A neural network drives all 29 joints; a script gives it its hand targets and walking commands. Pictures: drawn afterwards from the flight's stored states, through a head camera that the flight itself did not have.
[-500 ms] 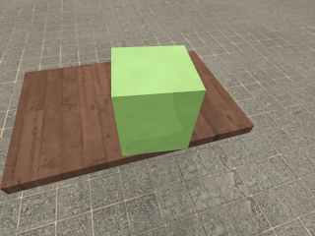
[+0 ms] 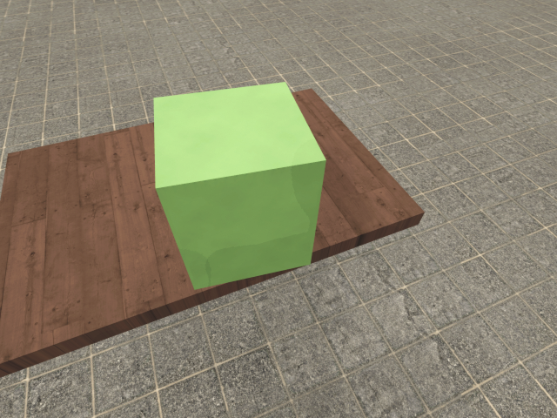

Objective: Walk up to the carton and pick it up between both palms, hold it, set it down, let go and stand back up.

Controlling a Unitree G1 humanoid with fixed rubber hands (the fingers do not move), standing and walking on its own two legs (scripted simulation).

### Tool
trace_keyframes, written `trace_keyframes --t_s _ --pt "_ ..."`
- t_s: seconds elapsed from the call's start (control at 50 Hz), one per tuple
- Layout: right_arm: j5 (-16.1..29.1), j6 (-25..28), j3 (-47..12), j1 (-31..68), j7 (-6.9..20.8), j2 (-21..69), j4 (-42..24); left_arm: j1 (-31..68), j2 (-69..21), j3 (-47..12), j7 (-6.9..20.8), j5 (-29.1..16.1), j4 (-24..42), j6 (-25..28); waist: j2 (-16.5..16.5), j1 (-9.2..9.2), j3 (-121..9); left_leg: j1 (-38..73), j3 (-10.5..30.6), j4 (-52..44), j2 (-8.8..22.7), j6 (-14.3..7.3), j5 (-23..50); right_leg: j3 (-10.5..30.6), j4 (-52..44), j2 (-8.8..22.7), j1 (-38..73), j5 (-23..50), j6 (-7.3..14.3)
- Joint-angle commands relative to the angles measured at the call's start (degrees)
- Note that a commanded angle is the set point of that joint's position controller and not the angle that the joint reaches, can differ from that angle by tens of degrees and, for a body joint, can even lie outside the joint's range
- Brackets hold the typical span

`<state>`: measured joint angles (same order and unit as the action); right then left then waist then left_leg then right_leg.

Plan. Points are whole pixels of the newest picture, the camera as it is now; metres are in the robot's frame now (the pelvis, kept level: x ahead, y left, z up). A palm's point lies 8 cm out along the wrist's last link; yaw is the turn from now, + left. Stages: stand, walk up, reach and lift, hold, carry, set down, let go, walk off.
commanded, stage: walk up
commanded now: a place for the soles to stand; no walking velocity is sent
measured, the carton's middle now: (238, 188) +0.45 +0.07 +0.07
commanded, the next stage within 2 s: none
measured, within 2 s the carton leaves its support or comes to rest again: neither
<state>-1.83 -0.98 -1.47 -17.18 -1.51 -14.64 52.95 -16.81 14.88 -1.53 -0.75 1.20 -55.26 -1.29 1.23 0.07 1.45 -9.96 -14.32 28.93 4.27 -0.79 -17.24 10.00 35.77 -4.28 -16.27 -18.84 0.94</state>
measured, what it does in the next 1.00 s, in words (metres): steps to the right, turning left: right foot, then left foot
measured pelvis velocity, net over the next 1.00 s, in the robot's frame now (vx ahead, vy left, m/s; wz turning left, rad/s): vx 0.05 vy -0.10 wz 0.31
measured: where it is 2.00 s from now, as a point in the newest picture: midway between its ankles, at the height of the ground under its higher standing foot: outside the picture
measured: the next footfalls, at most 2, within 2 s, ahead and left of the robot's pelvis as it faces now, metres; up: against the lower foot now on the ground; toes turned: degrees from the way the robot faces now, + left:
right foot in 0.28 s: +0.17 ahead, -0.22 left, +0.00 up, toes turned -4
left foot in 0.60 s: +0.09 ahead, +0.01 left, +0.00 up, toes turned +13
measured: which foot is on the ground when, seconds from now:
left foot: down 0.00-0.28, up 0.30-0.58, down 0.60-1.00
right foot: up 0.00-0.26, down 0.28-0.62, up 0.64-0.86, down 0.88-1.00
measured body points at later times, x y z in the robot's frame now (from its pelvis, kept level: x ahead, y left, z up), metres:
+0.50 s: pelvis +0.05 -0.09 -0.01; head +0.07 -0.08 +0.44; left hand +0.13 +0.15 -0.15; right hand +0.09 -0.36 -0.14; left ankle +0.03 +0.01 -0.68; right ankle +0.13 -0.22 -0.73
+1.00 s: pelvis +0.05 -0.10 +0.00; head +0.06 -0.09 +0.45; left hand +0.07 +0.16 -0.14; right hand +0.18 -0.31 -0.14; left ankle +0.05 +0.00 -0.73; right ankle +0.09 -0.21 -0.73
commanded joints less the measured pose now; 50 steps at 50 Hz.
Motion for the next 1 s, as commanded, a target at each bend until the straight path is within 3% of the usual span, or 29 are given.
trace_keyframes --t_s 0.0,0.02,0.06,0.12,0.18,0.22,0.24,0.26,0.28,0.3,0.32,0.38,0.42,0.5,0.56,0.58,0.6,0.62,0.64,0.68,0.7,0.78,0.82,0.84,0.86,0.88,0.9,0.92,0.98 --pt "-1.1 1.1 5.3 -16.3 -2.9 -12.1 2.2 4.7 6.2 2.0 1.3 3.7 7.4 -0.7 -5.1 4.58 10.1 14.6 33.7 -20.3 28.7 -13.8 -18.4 -6.5 16.6 7.0 -31.3 -10.6 -2.2" --pt "-0.9 1.7 4.7 -15.6 -3.6 -9.4 2.5 5.8 5.7 2.1 1.6 4.6 8.1 -1.1 0.0 3.98 13.0 11.3 31.7 -21.0 28.5 -13.9 -13.4 -6.1 18.8 10.7 -31.5 -7.1 -3.4" --pt "-1.3 3.2 4.7 -11.9 -3.6 -8.6 0.9 4.4 5.9 2.5 2.9 4.3 8.4 -1.4 -4.0 1.24 10.3 8.3 24.0 -21.6 23.5 -11.4 -11.3 -4.7 19.6 13.5 -26.2 -3.3 -5.0" --pt "-1.1 4.7 4.5 -9.9 -2.5 -7.1 0.7 4.2 3.1 1.5 3.8 2.9 7.4 -1.1 -7.7 0.08 8.1 3.7 13.3 -18.5 17.3 -9.4 2.7 -6.8 15.4 13.8 -19.5 1.8 -5.6" --pt "-1.7 4.5 4.6 -8.9 -0.6 -8.5 -0.4 4.5 2.2 1.5 3.5 1.5 5.7 0.0 -10.7 -0.02 3.4 -1.7 5.5 -10.7 12.0 -7.7 17.4 -14.3 7.0 8.9 -4.7 7.3 -4.3" --pt "-1.3 3.5 4.4 -8.9 0.2 -9.0 -0.6 2.1 3.2 2.2 2.7 1.4 3.9 0.6 -8.2 -1.52 1.6 -5.1 5.5 -3.9 10.3 -6.0 21.0 -17.8 1.6 5.8 3.1 11.5 -3.3" --pt "-0.9 2.9 4.0 -9.2 0.6 -9.1 -1.4 0.1 4.8 2.9 2.0 1.4 2.7 1.0 -5.8 -2.51 1.4 -7.2 4.8 1.1 8.1 -4.2 20.5 -18.7 -2.8 4.5 7.5 14.8 -2.8" --pt "-0.6 2.6 3.0 -11.5 1.0 -7.8 -1.9 -3.5 7.1 3.7 1.5 1.5 2.4 1.3 -1.2 -3.45 -1.4 -9.0 4.9 7.9 5.4 -1.8 14.5 -15.4 -6.8 7.2 13.6 20.8 -2.0" --pt "-0.4 2.1 1.9 -14.5 1.2 -4.3 -3.2 -6.9 12.1 5.0 0.8 1.4 2.4 1.4 7.7 -4.27 -5.2 -14.1 5.6 19.0 0.9 1.0 -5.1 -1.9 -10.6 19.0 18.9 26.4 1.3" --pt "0.6 0.9 1.3 -15.9 0.5 -1.6 -3.8 -5.6 15.0 5.6 -0.1 -0.4 2.9 0.5 10.0 -3.60 -7.3 -16.3 9.5 30.6 -3.2 1.3 -24.3 8.3 -15.6 26.7 16.0 21.3 9.3" --pt "0.6 0.1 1.7 -13.8 -0.3 -1.6 -4.9 -1.9 14.7 6.0 -1.2 -1.3 3.8 -0.5 9.9 -3.76 -5.0 -18.5 14.2 36.8 -1.6 0.8 -25.1 7.3 -17.9 27.3 11.1 11.6 12.0" --pt "0.5 0.4 2.8 -12.9 -1.0 -3.2 -5.5 7.7 9.7 4.5 -2.1 0.2 6.1 -1.1 7.7 -0.15 1.9 -16.6 15.6 36.2 0.4 1.4 -18.0 0.1 -18.3 25.1 -0.2 -0.1 10.8" --pt "0.0 0.5 3.8 -14.3 -0.5 -3.3 -5.3 9.6 8.9 4.5 -1.8 0.7 6.9 -0.5 8.3 0.21 1.0 -12.8 13.5 34.1 -0.5 2.2 -15.1 -3.5 -17.5 24.2 -2.7 1.8 11.0" --pt "0.0 -0.2 5.3 -12.4 0.1 -3.1 -8.0 11.5 9.1 4.7 -2.3 0.9 7.6 0.3 7.1 0.91 2.4 -11.1 15.4 27.2 0.2 1.5 -13.7 -2.2 -16.8 28.6 -3.9 0.9 12.4" --pt "0.3 0.6 6.3 -14.5 0.7 -3.0 -8.4 14.1 9.3 4.1 -2.0 1.3 8.3 -0.3 3.2 3.13 0.4 -1.9 13.8 9.4 -0.9 -0.4 -4.2 -7.6 -9.6 26.7 -6.5 -1.4 8.3" --pt "0.0 1.3 6.6 -14.3 1.0 -3.7 -9.2 12.5 7.8 3.2 -1.3 1.3 7.8 -0.9 -2.6 2.87 1.9 -0.7 16.8 1.0 -1.4 -1.2 0.3 -11.4 -2.3 23.3 -8.9 -1.5 5.3" --pt "0.1 1.8 7.8 -12.3 1.0 -7.2 -11.0 8.9 3.4 1.4 -0.4 0.6 8.1 -1.0 -16.3 1.65 1.4 -0.3 34.0 -7.8 8.4 -3.9 4.2 -18.0 11.6 16.0 -13.3 -6.5 0.5" --pt "1.1 2.0 9.1 -9.9 0.2 -11.7 -12.3 12.4 3.1 1.2 -0.7 0.1 9.2 -1.6 -14.0 3.83 5.2 -9.3 46.6 -13.4 15.9 -8.8 8.8 -14.8 19.7 7.5 -14.3 -18.5 -1.3" --pt "1.9 1.7 9.0 -9.3 -0.4 -11.2 -12.1 13.4 3.3 1.5 -1.1 -0.3 9.3 -1.7 -8.7 3.65 6.6 -12.6 43.1 -12.7 15.0 -12.3 10.8 -9.5 26.0 8.3 -11.7 -17.6 -0.6" --pt "1.5 1.4 7.9 -4.2 -0.7 -8.6 -12.5 11.8 3.0 1.6 -1.3 -0.2 9.6 -1.2 -10.0 1.12 3.2 -9.0 35.3 -9.5 10.4 -12.0 10.4 -8.1 25.8 8.1 -12.5 -12.4 -0.9" --pt "1.1 1.4 7.3 -2.4 -0.6 -7.2 -13.4 10.5 3.9 1.9 -1.4 0.2 9.1 -0.7 -10.4 0.79 2.1 -6.4 30.9 -7.3 7.8 -11.2 17.2 -9.1 22.8 8.0 -11.9 -9.8 -1.4" --pt "0.3 2.1 6.7 -5.1 0.2 -6.1 -11.9 10.6 2.0 1.5 -1.0 0.9 9.5 0.2 -7.0 2.11 -3.4 1.5 28.9 -2.3 6.3 -9.3 30.5 -11.3 7.7 6.3 -5.9 -7.1 -1.5" --pt "0.8 1.8 6.4 -3.0 0.5 -7.0 -11.7 9.7 1.1 1.6 -1.0 0.4 10.2 0.6 -8.9 1.17 -3.6 -1.9 28.7 -1.0 5.5 -8.0 29.9 -13.1 -1.6 5.1 1.1 0.6 -0.6" --pt "0.8 1.7 6.0 -1.8 0.8 -6.7 -11.3 7.3 1.3 1.7 -1.0 0.3 9.4 1.0 -5.8 -0.42 -4.6 -3.0 28.8 -0.4 5.3 -6.8 27.5 -13.3 -9.2 5.3 6.3 7.5 0.1" --pt "1.1 1.8 5.0 -3.0 1.2 -5.0 -11.1 6.1 3.0 2.1 -0.9 0.6 9.0 1.4 -3.6 0.18 -6.0 -7.2 28.5 -0.2 4.0 -4.7 21.7 -9.4 -9.8 8.8 12.0 10.9 1.3" --pt "1.3 2.1 4.4 -5.2 1.4 -2.9 -10.4 4.4 5.1 2.7 -1.1 0.9 8.5 1.8 2.5 -0.04 -7.7 -10.0 27.5 2.8 1.4 -3.0 12.6 -1.6 -12.9 15.3 15.8 12.3 3.2" --pt "1.6 1.6 3.7 -4.8 0.9 -1.3 -9.9 7.8 7.4 3.1 -1.0 -0.6 8.5 1.6 4.0 2.07 -4.0 -6.4 22.0 4.8 -3.9 -0.9 4.0 1.3 -13.8 20.1 6.3 14.4 7.2" --pt "0.8 1.4 3.3 -5.0 0.6 -1.1 -9.1 9.0 7.4 3.1 -0.6 -0.9 8.4 1.4 3.9 2.17 -2.8 -4.4 21.3 4.2 -4.0 -0.4 2.5 0.6 -15.4 20.3 3.0 10.2 8.0" --pt "0.8 2.1 3.6 -3.6 0.9 -3.3 -7.2 9.6 5.3 2.1 0.0 -1.1 6.4 1.1 4.1 1.58 1.5 -3.8 25.2 -1.1 -2.5 -1.7 8.7 -5.9 -15.4 13.9 -0.2 1.8 3.9"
